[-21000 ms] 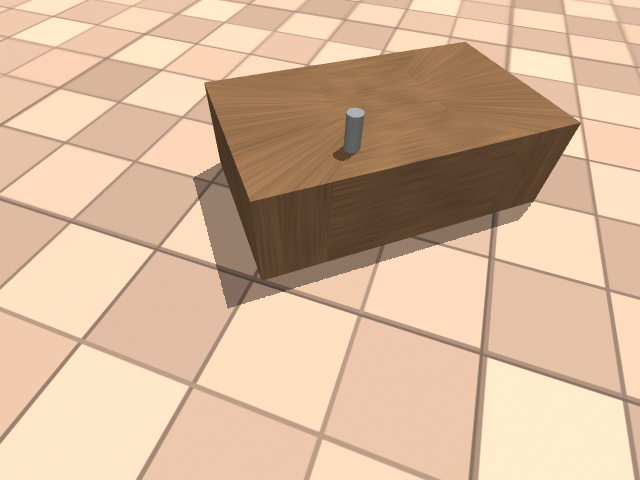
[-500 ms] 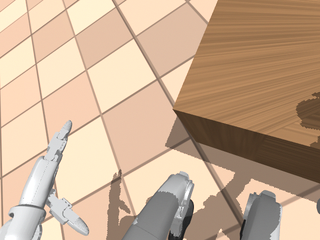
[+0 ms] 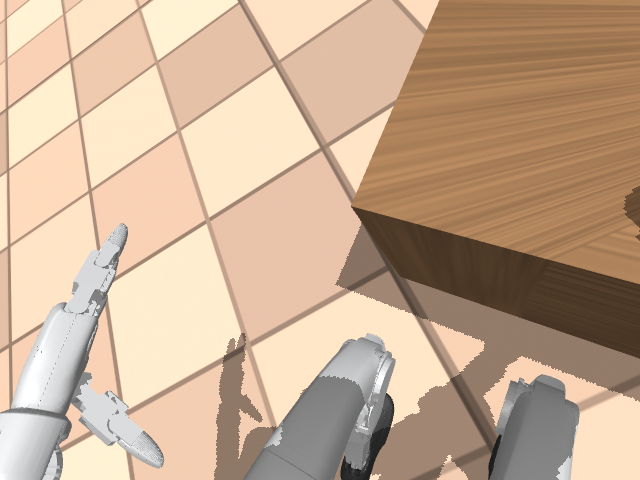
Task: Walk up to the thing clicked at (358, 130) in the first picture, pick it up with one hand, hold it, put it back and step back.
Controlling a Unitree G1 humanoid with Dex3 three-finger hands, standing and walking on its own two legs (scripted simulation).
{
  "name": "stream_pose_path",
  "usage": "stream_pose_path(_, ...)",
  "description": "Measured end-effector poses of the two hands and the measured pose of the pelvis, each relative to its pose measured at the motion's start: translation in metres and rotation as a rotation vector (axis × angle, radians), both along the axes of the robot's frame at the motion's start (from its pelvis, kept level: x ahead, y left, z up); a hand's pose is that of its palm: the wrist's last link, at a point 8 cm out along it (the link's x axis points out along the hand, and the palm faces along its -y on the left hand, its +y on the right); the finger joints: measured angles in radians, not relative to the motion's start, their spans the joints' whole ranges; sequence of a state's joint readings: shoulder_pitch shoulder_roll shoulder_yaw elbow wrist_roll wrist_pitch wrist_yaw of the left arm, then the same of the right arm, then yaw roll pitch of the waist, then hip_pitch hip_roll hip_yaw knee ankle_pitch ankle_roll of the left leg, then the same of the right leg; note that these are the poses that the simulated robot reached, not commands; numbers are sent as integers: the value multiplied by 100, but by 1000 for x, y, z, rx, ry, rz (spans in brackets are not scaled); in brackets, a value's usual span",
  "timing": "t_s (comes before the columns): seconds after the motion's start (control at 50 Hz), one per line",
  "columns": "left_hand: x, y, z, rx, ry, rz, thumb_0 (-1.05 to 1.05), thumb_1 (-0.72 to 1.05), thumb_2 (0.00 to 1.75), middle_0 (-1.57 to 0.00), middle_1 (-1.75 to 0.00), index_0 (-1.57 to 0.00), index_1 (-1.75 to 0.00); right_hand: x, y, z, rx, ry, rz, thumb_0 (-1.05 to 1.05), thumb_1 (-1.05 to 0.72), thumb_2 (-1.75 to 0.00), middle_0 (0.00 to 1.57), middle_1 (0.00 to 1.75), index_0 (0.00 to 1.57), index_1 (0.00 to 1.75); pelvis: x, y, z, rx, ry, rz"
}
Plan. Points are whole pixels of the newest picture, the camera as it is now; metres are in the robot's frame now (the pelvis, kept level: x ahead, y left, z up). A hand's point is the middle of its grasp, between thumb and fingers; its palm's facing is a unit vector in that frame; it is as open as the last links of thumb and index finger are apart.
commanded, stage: open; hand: right
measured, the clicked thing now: out of the picture +0.52 -0.28 -0.05
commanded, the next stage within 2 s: withdraw in 0.42 s
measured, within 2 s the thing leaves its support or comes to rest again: neither
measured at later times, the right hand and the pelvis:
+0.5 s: hand out of the picture +0.53 -0.28 -0.05, palm faces +0.36 +0.93 +0.01, open 13.9 cm; pelvis +0.00 +0.00 +0.00, yaw +0 degrees
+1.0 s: hand out of the picture +0.51 -0.35 +0.07, palm faces +0.41 +0.91 -0.04, open 17.0 cm; pelvis +0.01 +0.00 +0.04, yaw -1 degrees
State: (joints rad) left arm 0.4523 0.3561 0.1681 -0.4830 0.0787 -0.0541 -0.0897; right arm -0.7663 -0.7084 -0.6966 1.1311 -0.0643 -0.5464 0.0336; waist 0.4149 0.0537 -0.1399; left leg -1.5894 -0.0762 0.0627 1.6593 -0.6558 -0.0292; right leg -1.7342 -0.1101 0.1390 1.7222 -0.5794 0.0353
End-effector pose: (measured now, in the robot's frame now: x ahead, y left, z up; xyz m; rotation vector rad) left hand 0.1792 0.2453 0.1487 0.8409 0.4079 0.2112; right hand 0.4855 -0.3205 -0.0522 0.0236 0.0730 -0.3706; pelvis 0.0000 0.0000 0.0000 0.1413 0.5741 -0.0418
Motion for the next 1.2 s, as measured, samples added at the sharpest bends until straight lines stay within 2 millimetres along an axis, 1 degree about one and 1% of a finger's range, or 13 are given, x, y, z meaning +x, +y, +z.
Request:
stream_pose_path(0.08, -2, 0, -1, -2, -2, -1, -1, -51, 3, -7, -6, -8, -5, 0, 0, 0, -2, 1, 0, -2, 23, -101, 82, 101, 90, 103, -2, 0, -2, -2, 0, 1)
stream_pose_path(0.2, -5, -1, 0, 5, -6, 0, -1, -51, 4, -7, -6, -8, -5, 3, -1, 3, -7, -14, -3, -2, 27, -73, 91, 87, 96, 88, -4, -1, -4, 0, -4, 2)
stream_pose_path(0.3, -5, -3, 0, 0, -7, 2, -1, -52, 5, -7, -6, -7, -6, 6, -2, 6, -7, -22, 4, -1, 36, -49, 90, 72, 92, 73, -3, -2, -5, 0, 3, 1)
stream_pose_path(0.38, -5, -2, -1, -1, -7, 5, -1, -53, 6, -7, -6, -7, -6, 7, -2, 6, -7, -15, 7, -1, 43, -35, 81, 59, 83, 60, -2, -2, -5, -2, 4, 0)
stream_pose_path(0.48, -2, -3, -1, -10, -10, -3, -1, -54, 7, -7, -6, -7, -7, 6, -3, 6, -5, -8, 0, -1, 48, -23, 65, 45, 66, 46, -1, -2, -4, -2, 2, 2)
stream_pose_path(0.62, 0, -2, 1, -9, -10, -9, -1, -54, 6, -7, -6, -7, -7, 7, -2, 6, -6, -10, 4, -1, 45, -19, 43, 32, 44, 33, 0, -1, -4, -5, 3, 1)
stream_pose_path(0.7, -1, -1, 3, -6, -11, -5, -1, -54, 6, -7, -6, -7, -7, 6, -6, 11, -17, -21, -1, -1, 43, -18, 32, 27, 33, 27, 0, 0, -3, -7, -1, 4)
stream_pose_path(0.78, -4, 3, 4, -25, 3, 21, -1, -53, 5, -7, -6, -7, -7, 4, -20, 29, -27, -42, -31, -1, 43, -15, 24, 20, 24, 21, 1, 1, 4, -7, -11, 6)
stream_pose_path(0.92, -15, 8, -10, -141, 67, 109, -1, -53, 5, -7, -5, -6, -6, -6, -55, 90, -68, -54, -51, -1, 45, -8, 13, 10, 13, 11, 6, -1, 28, -2, -35, -9)
stream_pose_path(1.0, -12, 3, -14, -210, 88, 112, -1, -54, 5, -7, -5, -6, -6, -13, -71, 120, -62, -32, -46, -1, 46, -7, 10, 8, 10, 9, 8, -5, 43, -3, -56, -20)
stream_pose_path(1.04, -6, -1, -11, -231, 82, 99, -1, -54, 5, -7, -5, -6, -6, -16, -75, 130, -76, 7, -34, -1, 47, -6, 9, 7, 9, 8, 9, -7, 50, -5, -69, -23)
stream_pose_path(1.12, 5, -10, 6, -274, 69, 75, -1, -54, 5, -7, -5, -7, -6, -30, -88, 138, -94, 186, -74, -1, 50, -6, 7, 7, 7, 7, 12, -11, 71, -14, -96, -26)
stream_pose_path(1.2, 4, -14, 12, -323, 127, 86, -1, -49, 7, -7, -5, -7, -6, -50, -103, 156, -91, 276, -141, -1, 50, -7, 6, 6, 6, 7, 17, -16, 94, -22, -122, -32)
